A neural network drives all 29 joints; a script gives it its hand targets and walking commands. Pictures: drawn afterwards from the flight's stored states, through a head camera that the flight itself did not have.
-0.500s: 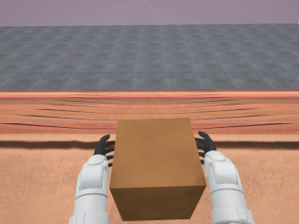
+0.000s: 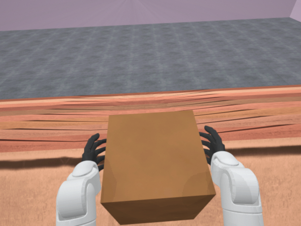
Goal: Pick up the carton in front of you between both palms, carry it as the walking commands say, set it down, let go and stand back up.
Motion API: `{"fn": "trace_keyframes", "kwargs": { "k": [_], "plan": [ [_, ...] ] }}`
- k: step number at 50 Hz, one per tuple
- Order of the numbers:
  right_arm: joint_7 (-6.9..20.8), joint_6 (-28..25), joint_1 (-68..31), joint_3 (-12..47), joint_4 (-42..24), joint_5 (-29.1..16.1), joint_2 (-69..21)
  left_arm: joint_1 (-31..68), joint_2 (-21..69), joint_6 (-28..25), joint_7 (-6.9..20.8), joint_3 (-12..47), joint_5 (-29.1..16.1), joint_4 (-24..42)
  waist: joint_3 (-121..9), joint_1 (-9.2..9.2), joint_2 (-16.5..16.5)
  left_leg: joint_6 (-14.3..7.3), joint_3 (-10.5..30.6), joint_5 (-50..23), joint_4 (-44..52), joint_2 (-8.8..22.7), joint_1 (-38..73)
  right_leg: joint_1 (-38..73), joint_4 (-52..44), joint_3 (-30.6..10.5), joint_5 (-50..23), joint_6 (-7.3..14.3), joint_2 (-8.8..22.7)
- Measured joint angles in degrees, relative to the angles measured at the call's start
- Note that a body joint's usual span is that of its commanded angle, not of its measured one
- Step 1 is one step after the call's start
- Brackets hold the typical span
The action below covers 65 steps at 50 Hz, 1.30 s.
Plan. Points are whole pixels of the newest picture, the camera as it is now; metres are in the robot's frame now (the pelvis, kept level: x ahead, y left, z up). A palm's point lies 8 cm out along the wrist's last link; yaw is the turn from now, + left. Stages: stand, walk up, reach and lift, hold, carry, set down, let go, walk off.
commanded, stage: carry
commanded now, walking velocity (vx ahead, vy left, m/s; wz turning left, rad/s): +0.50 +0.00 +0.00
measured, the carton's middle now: (154, 171) +0.28 +0.01 +0.04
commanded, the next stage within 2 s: none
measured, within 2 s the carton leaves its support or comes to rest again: neither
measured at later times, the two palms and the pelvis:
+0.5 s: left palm (105, 104) +0.52 +0.17 +0.08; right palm (189, 97) +0.54 -0.13 +0.08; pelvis +0.31 +0.01 -0.01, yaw +1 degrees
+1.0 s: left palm (114, 52) +0.93 +0.18 +0.09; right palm (175, 49) +0.93 -0.13 +0.09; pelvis +0.63 +0.02 -0.01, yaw +2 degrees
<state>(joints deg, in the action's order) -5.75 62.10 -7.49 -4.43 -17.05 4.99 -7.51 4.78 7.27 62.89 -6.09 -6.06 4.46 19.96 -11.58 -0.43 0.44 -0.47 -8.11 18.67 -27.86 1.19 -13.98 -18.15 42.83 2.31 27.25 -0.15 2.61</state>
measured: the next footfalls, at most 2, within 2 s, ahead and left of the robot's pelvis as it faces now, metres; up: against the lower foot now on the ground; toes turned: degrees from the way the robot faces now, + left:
right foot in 0.12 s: +0.13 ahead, -0.10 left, +0.00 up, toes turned -7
left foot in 0.52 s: +0.50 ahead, +0.10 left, +0.00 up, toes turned +12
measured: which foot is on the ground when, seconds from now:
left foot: down 0.00-0.14, up 0.16-0.50, down 0.52-1.00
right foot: up 0.00-0.10, down 0.12-0.56, up 0.58-1.00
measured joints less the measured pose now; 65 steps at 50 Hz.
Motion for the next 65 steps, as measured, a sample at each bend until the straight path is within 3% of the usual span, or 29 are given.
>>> {"fn": "trace_keyframes", "kwargs": {
  "k": [3,6,7,8,10,12,14,18,23,26,28,29,31,33,38,44,48,52,54,56,58,60,65],
  "plan": [
    [-1.61,2.73,3.71,0.89,-4.23,-1.44,0.20,-2.73,-0.02,1.99,-0.94,0.93,-2.03,2.47,0.29,1.24,-2.73,0.76,0.62,1.28,3.30,1.81,3.08,-5.09,0.68,3.75,2.00,0.35,-1.49],
    [-3.08,3.53,6.92,1.21,-9.72,-3.19,0.17,-4.53,0.06,2.18,-1.48,1.94,-3.81,5.82,2.13,2.41,-3.76,2.15,1.70,3.86,2.89,3.34,6.07,-5.12,-11.40,7.44,-7.79,0.46,-2.44],
    [-3.45,3.37,7.78,1.06,-11.20,-3.71,0.18,-4.72,0.12,2.04,-1.82,2.37,-4.09,6.58,2.51,2.76,-3.51,2.46,1.95,5.91,-0.15,3.76,5.96,-4.01,-12.96,8.34,-13.08,1.71,-2.42],
    [-3.81,3.21,8.68,0.59,-11.98,-4.26,0.15,-4.95,0.15,1.69,-2.35,3.03,-4.09,6.39,2.28,2.78,-3.46,2.51,2.05,7.28,-5.49,4.57,4.20,-3.60,-11.70,9.32,-13.88,3.02,-2.49],
    [-4.50,3.40,9.98,0.05,-12.02,-5.41,0.02,-5.80,0.16,1.70,-3.70,3.62,-4.12,5.72,1.59,2.31,-2.03,1.67,3.48,9.20,-19.22,3.89,-1.88,-1.74,-10.82,10.23,-9.71,4.53,-2.19],
    [-4.99,3.65,10.16,0.38,-11.37,-6.33,0.00,-7.34,0.29,1.96,-4.82,3.29,-4.37,6.50,1.36,1.08,-0.37,0.69,3.38,9.36,-29.68,2.75,-8.28,1.25,-13.08,10.09,-7.70,4.34,-1.86],
    [-4.81,3.10,10.05,0.75,-10.50,-6.55,0.02,-8.58,0.44,2.19,-5.27,2.97,-4.95,7.81,1.36,-0.50,0.70,0.42,2.37,6.23,-32.29,2.56,-13.44,5.03,-17.05,9.46,-8.07,3.28,-1.75],
    [-5.04,1.68,10.42,0.77,-10.37,-5.50,-0.04,-9.50,0.52,2.19,-4.82,3.49,-5.68,9.38,1.45,-3.12,1.62,0.65,0.36,-2.24,-22.99,3.12,-20.22,12.86,-24.79,8.05,-7.88,2.48,-1.32],
    [-4.25,0.96,13.07,1.60,-13.58,-4.59,-0.36,-10.11,0.53,1.74,-3.95,4.11,-5.53,10.84,3.06,-3.25,1.48,-0.52,-3.47,-10.55,-6.36,2.08,-20.94,22.04,-28.06,6.79,-3.52,0.11,0.13],
    [-3.32,1.20,13.58,1.88,-14.11,-4.43,-0.40,-10.66,0.52,1.59,-3.35,4.39,-4.93,11.04,4.03,-2.01,1.10,-2.02,-6.89,-12.72,-1.32,0.26,-16.01,24.09,-19.16,7.06,2.57,-1.20,1.99],
    [-2.88,1.09,12.57,2.49,-11.94,-4.55,-0.28,-10.10,0.57,1.48,-2.57,3.11,-4.56,9.68,4.36,-0.01,1.76,-5.32,-7.94,-11.19,-6.21,-0.04,-15.66,17.47,-0.28,5.06,0.45,-0.88,3.88],
    [-2.92,1.06,12.11,2.55,-10.93,-4.36,-0.23,-9.67,0.52,1.56,-2.44,2.77,-4.42,8.89,4.62,1.02,1.38,-6.09,-7.92,-9.06,-7.62,0.14,-15.27,12.26,10.61,2.81,-0.16,-0.50,3.08],
    [-2.92,0.99,11.96,2.25,-9.96,-4.19,-0.24,-9.15,0.44,1.57,-2.25,2.81,-4.18,7.61,5.49,2.45,0.73,-5.92,-7.68,-6.97,-6.33,0.14,-12.47,2.54,25.81,0.35,-2.16,0.99,1.50],
    [-2.73,0.88,12.24,1.73,-9.52,-4.07,-0.31,-9.35,0.46,1.03,-2.11,3.40,-3.67,6.60,5.97,3.29,0.27,-5.38,-7.46,-6.47,-3.12,-0.04,-8.67,-4.90,29.73,0.31,-5.40,1.95,1.44],
    [-2.37,-0.29,9.86,0.94,-5.52,-3.68,0.02,-8.14,0.33,-1.12,-2.55,3.48,-1.60,2.89,5.04,3.92,-0.78,-4.64,-5.67,-4.71,3.72,-0.06,-0.04,-15.98,19.62,2.27,-13.01,2.40,2.86],
    [-2.86,-2.92,1.41,-1.15,2.49,-3.61,0.20,-1.02,-0.04,-3.40,-5.02,0.30,-1.48,-3.29,4.96,2.69,-0.73,-2.97,-3.76,-0.28,7.58,-0.39,8.93,-21.22,5.49,3.69,-23.58,1.64,3.89],
    [-4.82,-4.90,-5.43,-4.02,5.86,-3.26,-0.64,6.26,0.42,-4.68,-6.47,-3.47,-2.04,-6.35,6.17,2.64,-0.67,-1.45,-2.73,5.15,6.28,-0.47,13.31,-20.77,-1.62,5.75,-25.55,2.44,2.82],
    [-6.86,-6.49,-12.45,-7.01,10.15,-2.65,-0.13,14.59,-0.03,-6.47,-7.43,-6.14,-2.30,-12.31,6.74,2.91,-1.63,0.50,-1.56,12.56,0.84,0.50,15.90,-15.65,-9.17,8.63,-23.80,4.58,-0.35],
    [-7.36,-6.86,-16.35,-8.13,13.44,-2.92,1.99,19.34,0.12,-7.96,-7.48,-7.03,-1.60,-17.27,8.49,1.06,-3.44,0.12,-0.02,12.81,-14.14,2.91,11.52,-14.82,-5.91,9.76,-19.65,6.11,-1.95],
    [-7.39,-7.31,-19.59,-9.23,16.11,-3.70,3.53,23.32,0.15,-8.69,-7.47,-8.00,-1.57,-20.63,11.10,-1.01,-2.46,-0.34,5.10,10.71,-34.54,0.92,2.30,-14.88,-2.41,9.13,-15.53,7.19,-1.94],
    [-7.36,-7.99,-22.50,-11.18,17.87,-4.34,3.26,25.36,0.28,-9.25,-6.78,-9.47,-2.77,-21.52,13.87,-2.24,-1.66,-1.25,8.01,8.41,-46.27,-0.54,-6.15,-12.74,-3.88,8.37,-15.39,6.06,-2.47],
    [-7.24,-9.04,-24.78,-13.27,18.83,-3.95,1.95,26.35,-0.01,-10.11,-5.78,-10.42,-3.82,-21.54,15.92,-2.45,-1.47,-1.52,9.33,5.64,-47.19,-0.55,-12.89,-10.11,-6.52,8.27,-14.36,7.01,-3.00],
    [-6.59,-10.87,-25.78,-13.82,16.50,-2.90,0.39,27.04,-0.15,-11.99,-4.35,-11.44,-4.82,-19.39,18.31,-2.34,-0.69,-1.51,8.33,1.82,-31.40,0.70,-21.05,-4.81,-10.23,7.43,-11.81,7.15,-3.37]
  ]
}}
